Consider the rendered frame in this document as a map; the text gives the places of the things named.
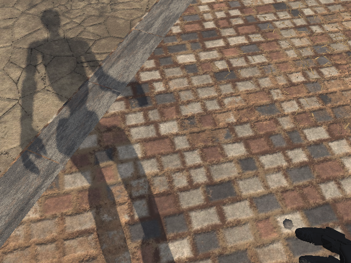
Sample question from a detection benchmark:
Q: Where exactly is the right robot hand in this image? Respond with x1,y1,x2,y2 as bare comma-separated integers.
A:
295,227,351,263

